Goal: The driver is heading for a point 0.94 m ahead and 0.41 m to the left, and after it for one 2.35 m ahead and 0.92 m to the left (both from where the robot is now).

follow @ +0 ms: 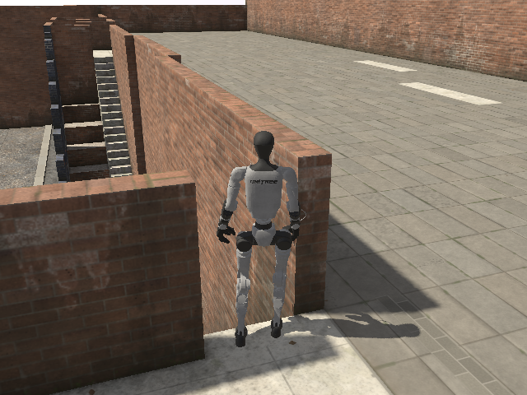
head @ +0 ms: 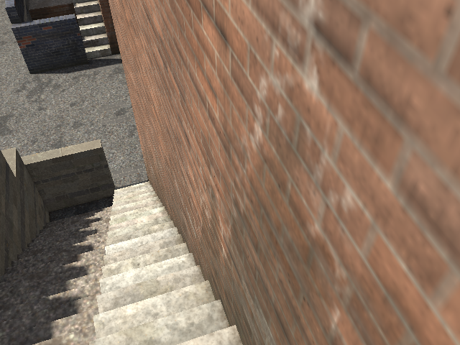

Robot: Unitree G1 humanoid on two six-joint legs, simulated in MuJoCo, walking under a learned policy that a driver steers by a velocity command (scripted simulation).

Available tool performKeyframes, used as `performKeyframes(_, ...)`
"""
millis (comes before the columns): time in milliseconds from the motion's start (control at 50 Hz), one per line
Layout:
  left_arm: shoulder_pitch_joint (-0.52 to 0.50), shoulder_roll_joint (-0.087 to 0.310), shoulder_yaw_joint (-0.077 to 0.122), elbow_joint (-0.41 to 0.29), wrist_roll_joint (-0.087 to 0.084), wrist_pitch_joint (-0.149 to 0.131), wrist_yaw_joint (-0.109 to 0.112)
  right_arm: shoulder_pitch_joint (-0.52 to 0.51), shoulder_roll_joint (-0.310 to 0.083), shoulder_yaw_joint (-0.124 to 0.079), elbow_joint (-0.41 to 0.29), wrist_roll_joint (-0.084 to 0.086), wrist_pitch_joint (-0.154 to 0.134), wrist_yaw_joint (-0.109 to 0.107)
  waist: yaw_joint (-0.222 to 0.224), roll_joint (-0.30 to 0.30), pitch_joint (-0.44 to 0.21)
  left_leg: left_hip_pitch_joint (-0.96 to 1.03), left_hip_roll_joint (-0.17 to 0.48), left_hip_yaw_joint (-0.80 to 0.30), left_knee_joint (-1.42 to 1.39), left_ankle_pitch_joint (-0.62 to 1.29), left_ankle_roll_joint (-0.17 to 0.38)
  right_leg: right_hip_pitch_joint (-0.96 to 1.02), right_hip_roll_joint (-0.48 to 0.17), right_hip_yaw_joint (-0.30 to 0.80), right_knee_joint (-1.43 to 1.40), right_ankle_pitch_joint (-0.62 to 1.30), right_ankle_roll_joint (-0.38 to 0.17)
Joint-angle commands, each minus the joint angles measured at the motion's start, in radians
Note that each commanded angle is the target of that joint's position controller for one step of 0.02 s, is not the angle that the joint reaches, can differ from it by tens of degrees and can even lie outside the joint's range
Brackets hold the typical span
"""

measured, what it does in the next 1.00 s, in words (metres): walks backwards: left foot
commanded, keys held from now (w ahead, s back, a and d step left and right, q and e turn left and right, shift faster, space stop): w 0.06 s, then no key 0.28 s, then s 0.12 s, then s+q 0.28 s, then q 0.06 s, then w+q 0.20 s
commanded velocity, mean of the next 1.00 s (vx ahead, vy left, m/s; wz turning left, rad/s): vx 0.10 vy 0.00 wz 0.20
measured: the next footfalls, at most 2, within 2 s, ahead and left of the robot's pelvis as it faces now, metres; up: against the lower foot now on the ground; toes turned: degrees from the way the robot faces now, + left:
left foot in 0.92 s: -0.14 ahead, +0.09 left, +0.00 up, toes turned +10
right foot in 1.22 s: -0.03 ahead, -0.12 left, +0.00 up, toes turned +22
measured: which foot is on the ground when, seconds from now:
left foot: down 0.00-0.64, up 0.66-0.90, down 0.92-1.00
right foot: down 0.00-0.90, up 0.92-1.00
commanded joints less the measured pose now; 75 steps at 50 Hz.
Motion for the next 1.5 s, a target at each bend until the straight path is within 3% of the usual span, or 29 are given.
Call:
performKeyframes(20,-0.035,0.086,0.013,-0.009,0.004,-0.016,-0.002,-0.085,-0.146,-0.075,-0.084,-0.005,-0.039,-0.026,-0.009,-0.048,-0.070,0.024,0.050,-0.029,-0.090,0.295,0.042,0.055,-0.095,0.068,-0.135,0.281,0.034)
performKeyframes(80,-0.100,0.082,0.010,-0.005,0.021,-0.022,-0.033,-0.153,-0.131,-0.052,-0.079,-0.009,-0.054,-0.003,-0.013,-0.051,-0.094,-0.013,0.031,-0.008,-0.131,0.277,0.008,0.166,-0.120,0.081,-0.187,0.383,0.061)
performKeyframes(100,-0.041,0.115,0.019,0.048,-0.004,-0.018,-0.010,-0.106,-0.128,-0.068,-0.046,-0.004,-0.049,-0.015,-0.015,-0.077,-0.102,0.042,0.056,-0.027,-0.144,0.252,0.025,0.118,-0.116,0.080,-0.187,0.317,0.046)
performKeyframes(120,-0.090,0.077,0.008,0.025,0.022,-0.018,-0.026,-0.144,-0.150,-0.053,-0.053,-0.008,-0.055,-0.001,-0.014,-0.021,-0.075,-0.031,0.036,-0.014,-0.146,0.245,0.012,0.181,-0.123,0.083,-0.208,0.363,0.065)
performKeyframes(460,-0.019,0.067,0.032,0.232,0.016,0.011,-0.007,-0.087,-0.094,-0.096,0.126,-0.018,-0.047,-0.003,-0.018,0.005,-0.026,-0.079,0.072,-0.020,-0.159,0.118,0.046,0.078,-0.123,0.121,-0.244,0.147,0.041)
performKeyframes(620,0.124,0.143,0.090,0.186,0.036,0.053,0.044,-0.118,-0.249,-0.159,0.042,-0.031,0.021,-0.019,0.013,0.057,0.019,-0.450,0.063,-0.100,0.038,0.035,0.112,0.055,-0.076,0.054,0.004,-0.062,-0.021)
performKeyframes(680,0.102,0.170,0.106,0.113,0.050,0.050,0.067,-0.121,-0.150,-0.138,0.015,-0.046,0.060,-0.026,0.038,-0.258,-0.066,-0.463,-0.153,0.085,0.693,-0.176,0.073,-0.039,-0.333,0.274,-0.168,0.051,-0.210)
performKeyframes(700,0.080,0.139,0.086,0.087,0.030,0.042,0.070,-0.096,-0.175,-0.142,0.024,-0.042,0.078,-0.034,-0.002,-0.140,-0.122,-0.498,-0.095,-0.018,0.779,-0.212,0.085,-0.020,-0.420,0.280,-0.107,0.309,-0.271)
performKeyframes(740,0.037,0.115,0.079,0.066,0.031,0.035,0.073,-0.061,-0.170,-0.135,0.037,-0.036,0.096,-0.037,-0.049,-0.037,-0.163,-0.437,-0.050,-0.043,0.733,-0.136,0.076,-0.006,-0.388,0.208,-0.067,0.357,-0.221)
performKeyframes(800,0.003,0.138,0.074,0.039,0.037,0.030,0.069,-0.034,-0.187,-0.132,0.025,-0.026,0.145,-0.024,-0.064,-0.119,-0.169,-0.307,-0.057,-0.021,0.564,-0.148,0.085,-0.041,-0.383,0.182,-0.122,0.137,-0.132)
performKeyframes(820,-0.053,0.144,0.066,-0.002,0.053,0.033,0.078,0.057,-0.205,-0.139,0.041,0.014,0.162,-0.020,-0.083,-0.185,-0.218,-0.199,-0.070,0.008,0.488,-0.129,0.089,-0.093,-0.352,0.155,-0.177,-0.051,-0.115)
performKeyframes(840,-0.103,0.162,0.067,-0.067,0.108,-0.019,0.032,0.270,-0.201,-0.130,0.138,-0.015,0.068,-0.040,-0.122,-0.006,-0.017,-0.155,-0.001,-0.116,0.539,0.116,0.106,-0.355,-0.458,0.273,-0.247,-0.311,-0.126)
performKeyframes(880,-0.109,0.189,0.085,-0.080,0.049,-0.045,0.075,0.471,-0.220,-0.154,0.219,-0.084,0.007,-0.037,-0.126,-0.061,-0.097,0.062,-0.060,-0.011,0.229,-0.152,0.102,-0.355,-0.411,0.171,-0.206,-0.452,0.012)
performKeyframes(900,-0.115,0.193,0.088,-0.089,0.056,-0.036,0.083,0.481,-0.219,-0.171,0.220,-0.079,-0.012,-0.026,-0.108,-0.057,-0.048,0.087,-0.095,0.001,0.041,-0.074,0.156,-0.362,-0.359,0.092,-0.042,-0.519,0.071)
performKeyframes(920,0.002,0.137,0.072,-0.029,0.104,-0.028,0.071,0.391,-0.183,-0.179,0.202,-0.061,-0.035,-0.022,-0.049,0.018,-0.016,0.013,-0.074,-0.100,0.030,0.001,0.249,-0.423,-0.348,0.073,0.268,-0.537,0.058)
performKeyframes(940,0.156,0.035,0.034,-0.047,0.115,-0.012,0.068,0.248,-0.282,-0.175,0.130,-0.040,-0.088,-0.029,0.004,0.200,-0.010,-0.239,0.253,-0.689,-0.213,-0.291,0.545,-0.542,-0.178,0.108,0.621,-0.304,0.153)
performKeyframes(980,-0.023,0.156,0.066,-0.096,0.067,0.008,0.047,0.076,-0.229,-0.147,0.059,-0.046,-0.127,-0.015,-0.038,0.090,0.081,-0.334,0.229,-0.617,-0.283,-0.353,0.424,-0.689,-0.069,0.225,0.790,-0.199,0.173)
performKeyframes(1040,0.037,0.050,0.025,-0.090,0.122,-0.014,0.033,0.061,-0.173,-0.111,0.045,-0.019,-0.122,-0.017,0.009,0.022,-0.019,-0.408,0.072,-0.430,-0.189,-0.275,0.269,-0.535,-0.090,0.187,0.920,-0.109,0.085)
performKeyframes(1120,-0.069,0.004,-0.006,-0.155,0.088,-0.042,0.030,0.173,-0.182,-0.098,0.023,0.013,-0.157,-0.067,-0.088,0.047,-0.017,-0.246,0.000,-0.375,-0.241,-0.183,0.256,-0.376,-0.081,0.076,0.400,-0.204,0.138)
performKeyframes(1200,-0.077,0.021,-0.018,-0.184,0.090,-0.067,-0.003,0.214,-0.262,-0.140,0.004,0.013,-0.119,-0.046,-0.117,0.044,-0.049,-0.071,0.030,-0.492,-0.134,-0.069,0.316,-0.189,-0.047,0.085,-0.062,-0.130,0.071)
performKeyframes(1240,0.043,0.093,0.001,-0.174,0.083,-0.089,0.005,0.229,-0.178,-0.112,0.001,-0.007,-0.104,-0.036,-0.033,-0.011,-0.131,-0.240,-0.066,-0.476,0.049,0.022,0.238,0.143,-0.195,0.155,-0.098,0.144,-0.035)
performKeyframes(1260,0.220,0.192,0.035,-0.131,0.098,-0.090,0.030,0.154,-0.081,-0.078,-0.105,-0.003,-0.114,-0.034,0.042,-0.306,-0.211,-0.592,-0.192,-0.254,0.325,-0.032,0.101,0.436,-0.419,0.438,-0.005,0.418,-0.272)
performKeyframes(1280,0.327,0.264,0.068,-0.086,0.109,-0.077,0.029,0.128,-0.108,-0.089,-0.132,-0.020,-0.128,-0.033,0.079,-0.253,-0.149,-0.878,-0.190,-0.156,0.577,-0.316,0.018,0.510,-0.577,0.662,-0.086,0.477,-0.417)
performKeyframes(1300,0.224,0.230,0.065,-0.107,0.097,-0.083,0.029,0.117,-0.141,-0.101,-0.110,-0.026,-0.138,-0.042,0.034,-0.083,-0.067,-0.896,-0.098,-0.100,0.712,-0.278,-0.015,0.391,-0.586,0.537,-0.120,0.421,-0.373)
performKeyframes(1360,-0.020,0.084,0.020,-0.234,0.039,-0.087,0.027,0.111,-0.167,-0.107,-0.082,-0.072,-0.113,-0.069,-0.034,-0.145,-0.073,-0.676,-0.039,-0.031,0.812,-0.144,-0.044,0.090,-0.436,0.279,-0.222,0.305,-0.263)
performKeyframes(1400,-0.071,0.128,0.035,-0.260,0.080,-0.102,0.048,0.136,-0.162,-0.104,-0.072,-0.061,-0.109,-0.032,-0.065,-0.118,-0.091,-0.561,-0.028,-0.007,0.901,-0.035,-0.045,-0.033,-0.381,0.121,-0.198,0.394,-0.223)
performKeyframes(1460,-0.068,0.211,0.065,-0.257,0.083,-0.103,0.063,0.120,-0.136,-0.082,-0.079,-0.053,-0.092,0.019,-0.060,-0.115,-0.063,-0.505,0.018,0.043,0.693,0.034,-0.069,-0.074,-0.331,-0.011,-0.161,0.411,-0.158)
performKeyframes(1480,0.032,0.089,0.036,-0.170,-0.030,-0.026,0.063,0.044,-0.109,-0.108,-0.126,0.027,-0.024,0.007,-0.015,-0.122,0.034,-0.548,0.027,-0.030,0.386,0.201,0.007,0.008,-0.269,-0.082,-0.076,0.443,-0.070)
performKeyframes(1500,0.090,0.083,0.030,-0.153,-0.032,0.012,0.062,0.059,-0.098,-0.099,-0.123,0.022,0.007,0.008,0.016,-0.182,-0.004,-0.479,-0.040,0.043,0.311,0.195,0.017,0.013,-0.251,-0.076,-0.043,0.460,-0.057)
